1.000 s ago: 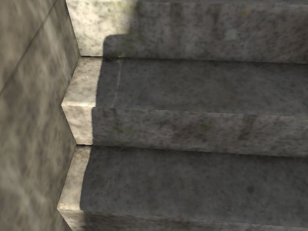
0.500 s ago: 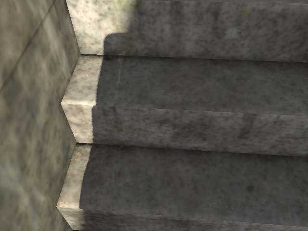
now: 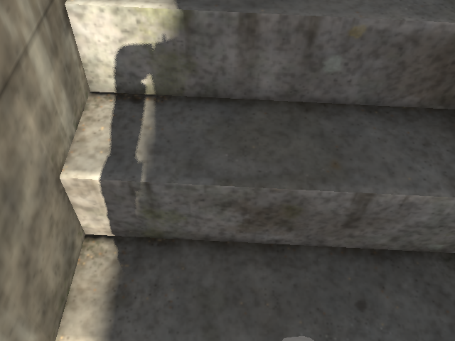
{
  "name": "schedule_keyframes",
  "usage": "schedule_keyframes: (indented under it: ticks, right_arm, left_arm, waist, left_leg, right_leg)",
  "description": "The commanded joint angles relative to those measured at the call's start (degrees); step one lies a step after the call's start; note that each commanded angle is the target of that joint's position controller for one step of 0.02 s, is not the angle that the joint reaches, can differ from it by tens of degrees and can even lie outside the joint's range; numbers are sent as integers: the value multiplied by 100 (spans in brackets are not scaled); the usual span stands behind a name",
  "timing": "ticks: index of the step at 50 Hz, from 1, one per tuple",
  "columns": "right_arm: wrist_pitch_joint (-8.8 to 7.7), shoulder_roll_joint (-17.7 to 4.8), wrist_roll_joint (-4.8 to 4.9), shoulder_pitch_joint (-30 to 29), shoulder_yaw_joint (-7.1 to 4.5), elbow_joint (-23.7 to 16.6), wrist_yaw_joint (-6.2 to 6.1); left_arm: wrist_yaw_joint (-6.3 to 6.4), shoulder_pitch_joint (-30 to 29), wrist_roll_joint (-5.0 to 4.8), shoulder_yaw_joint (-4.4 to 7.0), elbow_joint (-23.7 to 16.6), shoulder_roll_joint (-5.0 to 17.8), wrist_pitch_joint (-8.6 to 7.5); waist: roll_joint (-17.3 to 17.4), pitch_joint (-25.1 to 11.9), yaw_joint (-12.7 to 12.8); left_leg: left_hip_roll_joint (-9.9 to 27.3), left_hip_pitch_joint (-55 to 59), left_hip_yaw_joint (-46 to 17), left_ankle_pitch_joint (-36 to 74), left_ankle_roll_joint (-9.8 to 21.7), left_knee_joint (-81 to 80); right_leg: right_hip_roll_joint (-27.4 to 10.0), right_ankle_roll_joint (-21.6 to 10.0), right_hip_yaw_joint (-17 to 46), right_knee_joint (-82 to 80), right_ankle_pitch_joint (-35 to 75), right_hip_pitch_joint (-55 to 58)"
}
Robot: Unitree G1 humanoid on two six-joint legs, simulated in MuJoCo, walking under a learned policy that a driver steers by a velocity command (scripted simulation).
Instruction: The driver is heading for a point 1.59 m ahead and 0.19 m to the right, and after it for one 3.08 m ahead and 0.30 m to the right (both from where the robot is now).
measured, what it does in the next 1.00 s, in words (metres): climbs: right foot 0.20 m higher, then left foot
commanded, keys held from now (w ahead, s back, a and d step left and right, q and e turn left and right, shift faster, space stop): no key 0.88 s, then w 0.12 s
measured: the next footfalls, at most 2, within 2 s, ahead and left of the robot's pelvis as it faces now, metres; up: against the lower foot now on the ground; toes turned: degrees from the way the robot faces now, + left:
right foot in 0.14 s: +0.18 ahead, -0.14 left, +0.20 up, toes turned -2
left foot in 0.68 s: +0.22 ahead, +0.10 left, +0.21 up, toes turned +3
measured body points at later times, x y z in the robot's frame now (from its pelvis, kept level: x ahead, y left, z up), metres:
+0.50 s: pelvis +0.13 -0.07 +0.19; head +0.11 -0.13 +0.64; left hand +0.07 +0.15 +0.06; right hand +0.23 -0.26 +0.03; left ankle +0.18 +0.17 -0.38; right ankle +0.14 -0.14 -0.54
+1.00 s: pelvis +0.22 -0.03 +0.21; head +0.24 -0.02 +0.66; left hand +0.29 +0.23 +0.06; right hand +0.24 -0.28 +0.06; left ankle +0.18 +0.10 -0.54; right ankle +0.13 -0.15 -0.54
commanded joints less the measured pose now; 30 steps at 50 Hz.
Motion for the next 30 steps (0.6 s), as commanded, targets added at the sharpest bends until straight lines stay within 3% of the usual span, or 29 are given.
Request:
schedule_keyframes:
  ticks: [1,2,3,4,5,6,7,8,9,10,11,12,13,14,16,17,18,19,20,22,23,24,25,26,27,29,30]
  right_arm:
    - [121,-737,11,-1045,61,-488,-85]
    - [154,-951,-2,-1309,37,-780,-169]
    - [227,-1507,56,-1143,-86,-896,-253]
    - [266,-1644,104,-652,-90,-878,-248]
    - [216,-1754,112,-425,-103,-697,-220]
    - [69,-2079,346,-594,-200,-769,-140]
    - [-66,-1969,578,-772,-218,-861,-38]
    - [-260,-1314,314,-208,-70,-890,218]
    - [-332,-1034,335,-71,-178,-189,466]
    - [-303,-430,348,-372,-51,-527,555]
    - [-163,259,361,-1472,162,-1102,472]
    - [-47,554,235,-1921,293,-1350,319]
    - [75,508,222,-1642,321,-1420,203]
    - [43,368,256,-1034,329,-1364,254]
    - [-17,383,302,-437,310,-1037,260]
    - [-5,431,290,-529,325,-985,204]
    - [38,415,218,-732,301,-1017,146]
    - [89,432,192,-782,283,-986,104]
    - [189,395,156,-877,271,-939,42]
    - [372,459,173,-1093,273,-899,-72]
    - [448,378,179,-1151,262,-875,-92]
    - [470,293,158,-1330,238,-899,-114]
    - [492,434,132,-1253,243,-854,-120]
    - [521,403,155,-1176,210,-790,-151]
    - [524,412,126,-1106,224,-764,-146]
    - [421,346,108,-1380,285,-817,-131]
    - [340,379,166,-1582,341,-861,-132]
  left_arm:
    - [-46,-523,126,-479,-1582,-451,40]
    - [-80,-558,237,-484,-1588,-265,85]
    - [-129,-1144,187,-644,-1865,-355,136]
    - [-93,-904,25,-489,-1713,-146,219]
    - [-44,491,216,-220,-1116,137,309]
    - [-108,1410,463,-67,-928,552,296]
    - [-129,2029,793,125,-716,1108,361]
    - [-6,2183,727,353,-276,1968,504]
    - [85,2392,961,264,-208,1705,545]
    - [-65,1807,798,136,-254,1289,427]
    - [-136,1306,431,114,15,979,373]
    - [-204,986,225,105,378,687,266]
    - [-231,669,202,109,583,544,187]
    - [-253,609,122,80,796,356,145]
    - [-309,738,196,6,1031,46,0]
    - [-317,854,265,-8,1143,33,-38]
    - [-324,853,414,23,1284,126,-9]
    - [-316,864,481,4,1337,102,16]
    - [-272,826,510,-20,1346,156,37]
    - [-131,819,529,-41,1411,246,139]
    - [-68,733,458,16,1420,454,179]
    - [7,658,414,40,1382,524,188]
    - [86,633,401,76,1397,711,254]
    - [115,725,483,54,1415,661,259]
    - [155,845,448,93,1410,733,257]
    - [239,1084,299,118,1407,659,253]
    - [288,1212,283,140,1388,699,277]
  waist:
    - [814,538,863]
    - [589,351,839]
    - [1008,157,743]
    - [1061,-321,729]
    - [1225,-1177,1208]
    - [1663,-1832,1675]
    - [1505,-2307,1867]
    - [-1537,-3027,1231]
    - [-1433,-3477,1257]
    - [-911,-2842,896]
    - [-678,-1395,649]
    - [-151,30,448]
    - [58,467,122]
    - [134,512,-115]
    - [100,505,-226]
    - [-26,509,-167]
    - [-256,406,-182]
    - [-322,349,-173]
    - [-448,306,-163]
    - [-807,242,-121]
    - [-945,252,-86]
    - [-1064,308,-36]
    - [-1342,227,-60]
    - [-1419,205,-21]
    - [-1329,244,7]
    - [-1050,536,206]
    - [-904,693,342]
  left_leg:
    - [1119,-565,1,2765,772,-1101]
    - [788,-1569,335,2738,863,-1631]
    - [893,-2379,240,3781,1237,-2678]
    - [1101,-1895,121,6626,1471,-2304]
    - [1362,-860,290,11810,1528,-1066]
    - [1266,134,139,13050,1313,417]
    - [1140,344,-358,12132,1138,1958]
    - [0,-1542,-742,5005,652,4441]
    - [-1129,-1759,-2407,434,384,7575]
    - [-986,-2868,-3030,191,496,8904]
    - [-901,-3584,-2402,-114,577,9226]
    - [-798,-4175,-2036,-220,655,9321]
    - [-718,-4287,-1958,86,708,9479]
    - [-714,-3973,-1889,719,716,9334]
    - [-832,-3974,-2100,2071,737,8736]
    - [-841,-4063,-2022,2474,671,8234]
    - [-828,-4011,-2024,2480,592,8049]
    - [-842,-3846,-2054,2635,471,7815]
    - [-784,-3657,-1933,2617,295,7305]
    - [-595,-3252,-1622,2235,-18,6814]
    - [-466,-2984,-1376,1890,-98,6148]
    - [-297,-2701,-1194,1677,-221,5567]
    - [-251,-2532,-1013,1394,-324,5244]
    - [-166,-2403,-906,1463,-356,5464]
    - [-51,-2356,-842,1252,-359,5238]
    - [18,-2156,-543,648,-331,3786]
    - [35,-2099,-456,20,-280,2920]
  right_leg:
    - [-817,33,62,-1065,284,-1341]
    - [-945,130,-488,-2525,1110,49]
    - [-721,-146,-1344,-4119,358,1965]
    - [-321,-244,-1597,-3964,527,3040]
    - [205,-329,-2022,-3497,402,3769]
    - [165,-641,-1121,-4995,927,3986]
    - [15,-996,398,-6956,1411,4405]
    - [-1723,-2053,3818,-9000,3463,6006]
    - [-2203,-2510,5836,-10142,2681,5285]
    - [-2205,-1836,5029,-10043,1259,4703]
    - [-2136,-1227,4159,-10097,-79,3677]
    - [-1798,-775,3196,-9898,-495,2621]
    - [-1504,-454,2439,-9729,-441,2232]
    - [-1201,-151,1908,-9685,-123,2184]
    - [-1120,108,1075,-9637,649,2426]
    - [-1092,249,684,-9712,920,2566]
    - [-1129,325,618,-9895,1060,2626]
    - [-1145,371,515,-9988,1231,2623]
    - [-1135,344,348,-10197,1381,2676]
    - [-1237,258,397,-10690,1394,2860]
    - [-1207,320,303,-11017,1389,2963]
    - [-1193,289,303,-11165,1378,3042]
    - [-1189,296,167,-11297,1578,3377]
    - [-1300,183,361,-11240,1837,3404]
    - [-1325,125,440,-11295,1908,3586]
    - [-1307,-69,457,-11367,2315,3879]
    - [-1421,-120,602,-11432,2827,4209]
